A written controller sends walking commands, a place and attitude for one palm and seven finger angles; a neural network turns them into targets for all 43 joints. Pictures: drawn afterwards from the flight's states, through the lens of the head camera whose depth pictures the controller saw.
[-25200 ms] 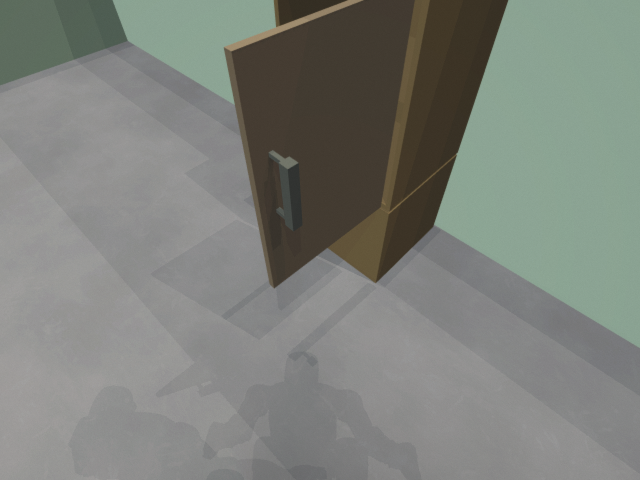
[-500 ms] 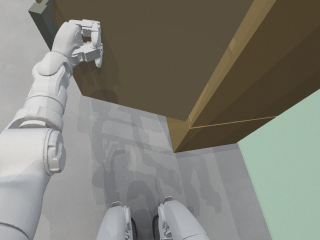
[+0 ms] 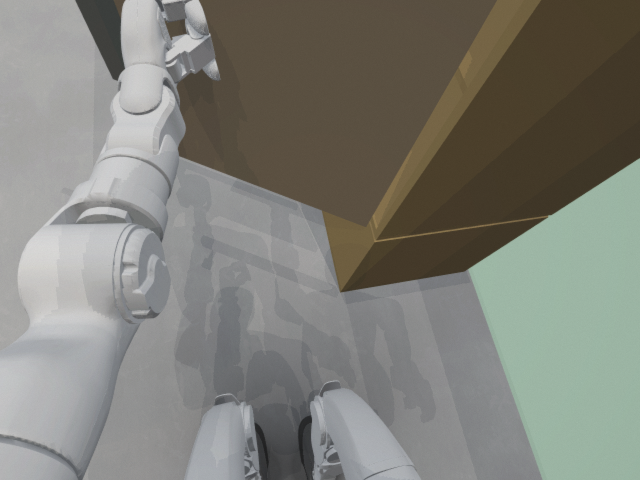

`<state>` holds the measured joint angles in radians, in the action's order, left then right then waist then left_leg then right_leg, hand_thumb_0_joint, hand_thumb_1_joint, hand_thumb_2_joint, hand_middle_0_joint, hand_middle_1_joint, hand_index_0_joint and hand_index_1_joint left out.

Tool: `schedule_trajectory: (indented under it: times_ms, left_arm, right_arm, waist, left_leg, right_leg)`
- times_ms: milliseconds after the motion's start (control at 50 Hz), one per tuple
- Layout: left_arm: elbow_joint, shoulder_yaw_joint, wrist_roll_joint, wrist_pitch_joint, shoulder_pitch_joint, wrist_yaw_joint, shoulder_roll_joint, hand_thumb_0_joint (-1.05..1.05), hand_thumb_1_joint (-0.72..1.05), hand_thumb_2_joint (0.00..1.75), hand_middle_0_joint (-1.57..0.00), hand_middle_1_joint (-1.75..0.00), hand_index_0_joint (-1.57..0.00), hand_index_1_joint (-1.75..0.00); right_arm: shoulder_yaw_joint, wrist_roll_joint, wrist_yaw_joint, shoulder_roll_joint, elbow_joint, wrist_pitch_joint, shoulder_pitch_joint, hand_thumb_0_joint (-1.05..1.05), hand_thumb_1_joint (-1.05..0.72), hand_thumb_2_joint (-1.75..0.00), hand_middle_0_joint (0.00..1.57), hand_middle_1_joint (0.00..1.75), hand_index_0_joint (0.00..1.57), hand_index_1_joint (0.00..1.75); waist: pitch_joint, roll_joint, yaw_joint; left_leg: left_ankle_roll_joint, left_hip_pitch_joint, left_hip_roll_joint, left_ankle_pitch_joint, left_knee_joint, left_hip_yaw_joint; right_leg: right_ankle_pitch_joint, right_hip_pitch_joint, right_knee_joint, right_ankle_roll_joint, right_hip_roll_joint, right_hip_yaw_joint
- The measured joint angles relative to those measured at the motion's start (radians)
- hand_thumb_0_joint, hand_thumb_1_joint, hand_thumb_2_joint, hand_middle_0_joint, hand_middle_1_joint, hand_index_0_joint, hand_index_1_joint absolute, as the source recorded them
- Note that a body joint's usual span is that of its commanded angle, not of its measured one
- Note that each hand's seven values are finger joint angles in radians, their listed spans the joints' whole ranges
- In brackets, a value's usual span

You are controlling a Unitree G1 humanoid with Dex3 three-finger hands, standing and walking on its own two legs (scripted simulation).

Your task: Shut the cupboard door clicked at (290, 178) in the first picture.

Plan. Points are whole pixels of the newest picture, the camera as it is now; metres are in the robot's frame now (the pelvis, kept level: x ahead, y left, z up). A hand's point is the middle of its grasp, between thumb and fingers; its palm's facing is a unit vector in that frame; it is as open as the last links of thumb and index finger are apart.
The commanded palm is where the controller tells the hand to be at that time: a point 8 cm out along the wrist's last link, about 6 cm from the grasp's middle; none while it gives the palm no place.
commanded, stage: pull the fist back off the door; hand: left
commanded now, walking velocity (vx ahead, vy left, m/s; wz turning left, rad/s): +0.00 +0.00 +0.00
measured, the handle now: (113, 7) +0.65 +0.15 +0.10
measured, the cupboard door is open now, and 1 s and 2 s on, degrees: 59 59 59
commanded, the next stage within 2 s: draw the hand back to the body in 0.72 s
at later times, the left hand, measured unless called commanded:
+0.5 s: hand (210, 95) +0.52 +0.05 +0.10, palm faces +0.01 -1.00 -0.03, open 3.1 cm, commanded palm +0.48 +0.09 +0.11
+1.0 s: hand (186, 123) +0.47 +0.07 +0.12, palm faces +0.02 -1.00 -0.04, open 3.1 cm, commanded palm +0.42 +0.13 +0.14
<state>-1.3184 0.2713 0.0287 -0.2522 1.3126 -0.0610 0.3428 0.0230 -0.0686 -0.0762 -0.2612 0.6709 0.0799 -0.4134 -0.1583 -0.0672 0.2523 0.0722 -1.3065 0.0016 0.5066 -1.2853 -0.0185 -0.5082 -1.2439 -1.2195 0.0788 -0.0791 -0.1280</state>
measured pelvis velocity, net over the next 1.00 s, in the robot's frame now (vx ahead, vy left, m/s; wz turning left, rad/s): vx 0.01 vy -0.01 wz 0.00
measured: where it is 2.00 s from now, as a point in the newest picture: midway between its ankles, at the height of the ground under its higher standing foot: outside the picture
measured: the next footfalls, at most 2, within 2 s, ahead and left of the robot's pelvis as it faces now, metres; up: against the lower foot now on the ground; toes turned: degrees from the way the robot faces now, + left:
none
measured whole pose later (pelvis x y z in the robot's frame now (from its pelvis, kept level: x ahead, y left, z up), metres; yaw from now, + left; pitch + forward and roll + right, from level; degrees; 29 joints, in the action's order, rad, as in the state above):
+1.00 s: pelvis +0.01 -0.01 +0.05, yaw +0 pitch +19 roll +0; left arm -0.93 0.14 0.05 -0.48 0.68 -0.10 0.16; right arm -0.01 0.00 -0.08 -0.23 0.62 -0.06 -0.33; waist -0.15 -0.03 0.11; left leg 0.06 -0.92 0.01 0.46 -1.05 -0.07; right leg -0.47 -0.90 -1.04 0.08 -0.08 -0.05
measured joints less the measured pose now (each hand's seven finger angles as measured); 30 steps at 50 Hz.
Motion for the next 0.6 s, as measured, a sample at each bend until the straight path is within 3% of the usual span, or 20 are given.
schedule_trajectory:
  times_ms: [60, 120, 260, 460, 600]
  left_arm:
    - [0.015, 0.01, -0.089, -0.081, -0.047, -0.144, -0.024, 0.03, 0.88, 0.93, -1.3, -1.5, -1.31, -1.5]
    - [0.02, 0.002, -0.133, -0.121, -0.096, -0.159, -0.023, 0.02, 0.89, 0.92, -1.3, -1.5, -1.3, -1.5]
    - [0.055, 0.032, -0.067, -0.144, -0.225, -0.102, -0.046, 0.02, 0.9, 0.9, -1.3, -1.5, -1.3, -1.5]
    - [0.164, -0.07, -0.018, -0.227, -0.407, -0.072, -0.133, 0.01, 0.9, 0.9, -1.3, -1.5, -1.29, -1.5]
    - [0.26, -0.137, -0.016, -0.262, -0.529, -0.09, -0.211, 0.01, 0.9, 0.9, -1.3, -1.5, -1.29, -1.5]
  right_arm:
    - [-0.005, -0.022, -0.047, 0.016, -0.007, -0.015, -0.018, 0.0, -0.9, -0.9, 0.2, 0.3, 0.21, 0.3]
    - [-0.007, -0.019, -0.067, 0.031, 0.0, -0.043, -0.033, 0.0, -0.9, -0.9, 0.2, 0.3, 0.21, 0.3]
    - [-0.009, 0.009, -0.057, 0.034, 0.001, -0.085, -0.087, 0.0, -0.9, -0.9, 0.2, 0.3, 0.21, 0.3]
    - [-0.051, 0.025, -0.052, 0.0, 0.003, -0.109, -0.061, 0.01, -0.9, -0.9, 0.2, 0.3, 0.2, 0.3]
    - [-0.075, 0.031, -0.041, -0.016, -0.02, -0.121, 0.035, 0.01, -0.9, -0.9, 0.2, 0.3, 0.2, 0.3]
  waist:
    - [-0.005, -0.006, 0.009]
    - [-0.001, -0.009, 0.015]
    - [0.007, -0.008, -0.006]
    - [-0.003, 0.019, -0.07]
    - [-0.007, 0.036, -0.107]
  left_leg:
    - [0.001, 0.014, -0.004, -0.003, 0.016, -0.011]
    - [0.0, 0.047, -0.008, -0.004, 0.039, -0.022]
    - [-0.006, 0.174, -0.011, -0.021, 0.135, -0.041]
    - [-0.016, 0.284, 0.003, -0.028, 0.2, -0.033]
    - [-0.017, 0.323, 0.01, -0.026, 0.206, -0.032]
  right_leg:
    - [0.005, 0.007, 0.011, -0.001, -0.004, 0.013]
    - [0.009, 0.034, 0.029, -0.001, -0.009, 0.026]
    - [0.028, 0.147, 0.111, 0.001, -0.017, 0.055]
    - [0.025, 0.256, 0.166, 0.008, -0.01, 0.054]
    - [0.017, 0.294, 0.164, 0.008, -0.003, 0.054]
